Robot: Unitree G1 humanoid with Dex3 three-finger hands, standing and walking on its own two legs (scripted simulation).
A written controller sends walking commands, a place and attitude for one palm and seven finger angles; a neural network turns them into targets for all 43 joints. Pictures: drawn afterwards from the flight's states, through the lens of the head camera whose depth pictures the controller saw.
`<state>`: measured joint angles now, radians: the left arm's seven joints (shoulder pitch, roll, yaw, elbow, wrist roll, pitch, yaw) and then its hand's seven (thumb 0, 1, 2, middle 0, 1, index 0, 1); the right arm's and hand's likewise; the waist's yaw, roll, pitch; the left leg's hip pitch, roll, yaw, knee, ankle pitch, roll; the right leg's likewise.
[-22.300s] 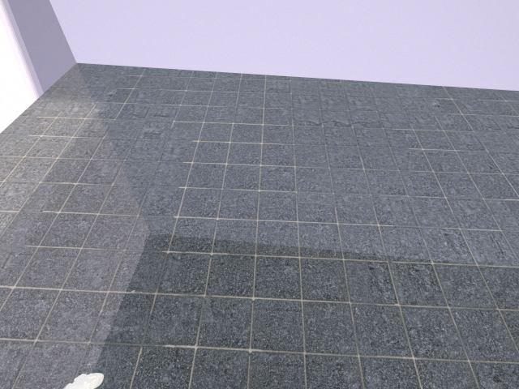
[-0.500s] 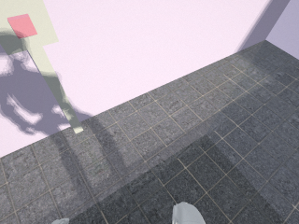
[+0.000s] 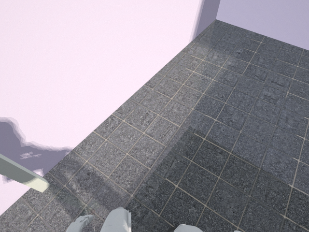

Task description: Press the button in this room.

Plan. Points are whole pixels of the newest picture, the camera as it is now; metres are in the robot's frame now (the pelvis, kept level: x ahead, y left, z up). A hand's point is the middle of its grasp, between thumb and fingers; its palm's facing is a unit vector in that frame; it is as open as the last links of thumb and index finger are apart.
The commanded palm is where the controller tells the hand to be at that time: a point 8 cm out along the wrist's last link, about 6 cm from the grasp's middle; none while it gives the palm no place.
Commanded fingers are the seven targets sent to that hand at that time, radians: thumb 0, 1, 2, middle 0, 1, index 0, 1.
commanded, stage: turn to face it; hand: left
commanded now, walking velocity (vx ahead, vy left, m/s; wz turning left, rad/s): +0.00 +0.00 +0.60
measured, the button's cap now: out of the picture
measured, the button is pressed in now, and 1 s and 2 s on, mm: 0 0 0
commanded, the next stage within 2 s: take the last steps up to it in 1.52 s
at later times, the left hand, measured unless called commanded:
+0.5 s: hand out of the picture +0.07 +0.25 -0.16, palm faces +0.22 -0.94 -0.27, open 7.4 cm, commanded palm none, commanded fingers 0.00 0.90 0.90 -0.20 -0.30 -0.20 -0.30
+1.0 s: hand out of the picture -0.03 +0.18 -0.15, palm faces +0.52 -0.82 -0.25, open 7.4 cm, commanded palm none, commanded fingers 0.00 0.90 0.90 -0.20 -0.30 -0.20 -0.30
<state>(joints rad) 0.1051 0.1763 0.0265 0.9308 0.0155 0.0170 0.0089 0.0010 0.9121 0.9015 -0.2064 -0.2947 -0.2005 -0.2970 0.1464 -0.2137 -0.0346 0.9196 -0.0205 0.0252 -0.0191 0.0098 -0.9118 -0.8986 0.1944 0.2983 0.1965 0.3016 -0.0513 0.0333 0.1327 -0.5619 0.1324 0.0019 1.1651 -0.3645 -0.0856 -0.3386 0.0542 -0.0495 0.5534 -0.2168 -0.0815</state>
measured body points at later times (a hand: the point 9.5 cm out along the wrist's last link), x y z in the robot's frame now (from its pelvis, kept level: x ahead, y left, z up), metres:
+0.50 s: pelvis +0.04 +0.03 +0.01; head +0.09 +0.04 +0.46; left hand +0.06 +0.30 -0.14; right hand +0.13 -0.21 -0.14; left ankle +0.05 +0.14 -0.73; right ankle +0.05 -0.13 -0.68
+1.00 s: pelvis +0.01 -0.02 +0.01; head +0.06 +0.00 +0.45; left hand -0.05 +0.22 -0.13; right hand +0.24 -0.20 -0.14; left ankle -0.08 +0.08 -0.69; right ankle +0.07 -0.12 -0.73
